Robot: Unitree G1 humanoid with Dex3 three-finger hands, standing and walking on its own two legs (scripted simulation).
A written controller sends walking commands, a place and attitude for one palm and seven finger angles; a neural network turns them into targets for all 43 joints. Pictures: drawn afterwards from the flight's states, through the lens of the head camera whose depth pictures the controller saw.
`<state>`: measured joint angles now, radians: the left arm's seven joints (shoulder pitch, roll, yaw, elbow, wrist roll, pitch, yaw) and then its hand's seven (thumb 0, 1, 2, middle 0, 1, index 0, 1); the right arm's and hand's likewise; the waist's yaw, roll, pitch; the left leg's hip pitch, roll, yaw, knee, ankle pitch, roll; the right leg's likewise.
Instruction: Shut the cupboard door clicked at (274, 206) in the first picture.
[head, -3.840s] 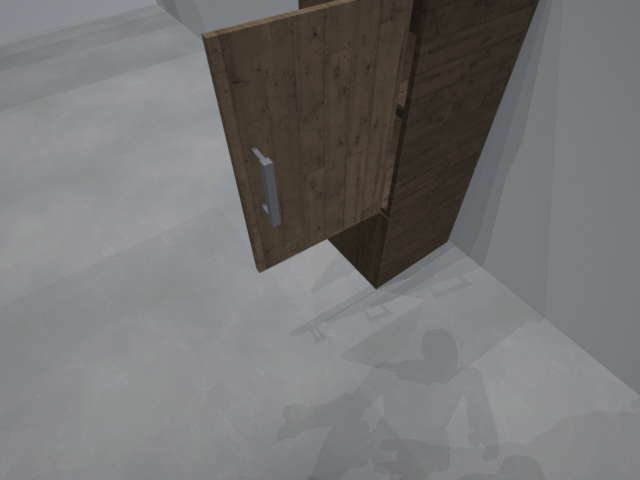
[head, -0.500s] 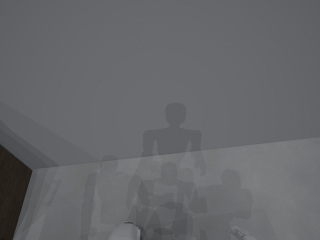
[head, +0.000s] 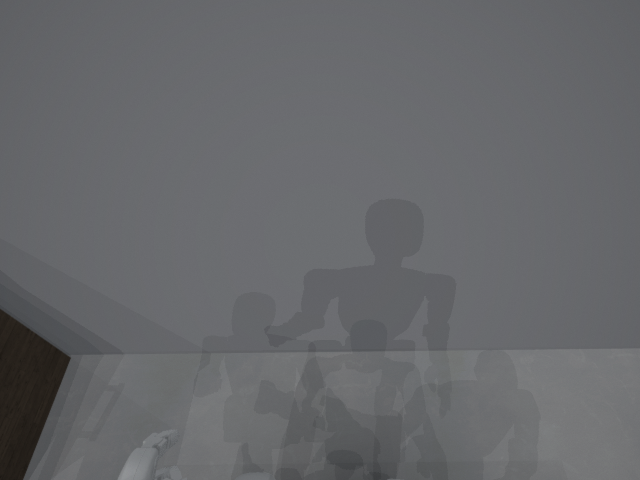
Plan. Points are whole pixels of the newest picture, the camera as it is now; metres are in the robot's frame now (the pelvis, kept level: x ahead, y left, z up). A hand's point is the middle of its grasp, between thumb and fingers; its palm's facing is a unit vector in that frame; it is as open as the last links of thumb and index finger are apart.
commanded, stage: turn to face it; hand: left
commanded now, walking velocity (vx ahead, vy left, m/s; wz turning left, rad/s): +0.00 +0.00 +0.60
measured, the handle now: out of the picture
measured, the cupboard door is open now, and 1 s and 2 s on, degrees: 87 87 87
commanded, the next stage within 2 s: none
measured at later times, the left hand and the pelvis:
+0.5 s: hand out of the picture +0.06 +0.21 -0.15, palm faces +0.34 -0.88 -0.32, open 7.4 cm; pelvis +0.06 -0.04 +0.00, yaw +20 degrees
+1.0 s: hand out of the picture -0.02 +0.14 -0.17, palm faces +0.64 -0.74 -0.22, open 7.4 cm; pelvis +0.06 -0.06 +0.01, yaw +39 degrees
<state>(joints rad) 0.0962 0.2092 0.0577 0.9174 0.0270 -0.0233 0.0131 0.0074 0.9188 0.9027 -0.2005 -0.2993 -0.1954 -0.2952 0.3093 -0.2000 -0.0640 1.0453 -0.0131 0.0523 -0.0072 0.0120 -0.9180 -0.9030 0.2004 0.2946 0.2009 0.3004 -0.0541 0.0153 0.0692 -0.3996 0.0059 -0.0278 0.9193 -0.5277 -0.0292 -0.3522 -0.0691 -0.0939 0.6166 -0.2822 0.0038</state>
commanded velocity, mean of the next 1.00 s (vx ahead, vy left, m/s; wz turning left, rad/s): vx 0.00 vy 0.00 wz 0.60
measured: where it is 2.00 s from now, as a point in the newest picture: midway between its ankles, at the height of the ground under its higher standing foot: outside the picture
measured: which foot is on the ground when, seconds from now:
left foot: up 0.00-0.22, down 0.24-0.50, up 0.52-0.86, down 0.88-1.00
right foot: down 0.00-0.24, up 0.26-0.48, down 0.50-0.88, up 0.90-1.00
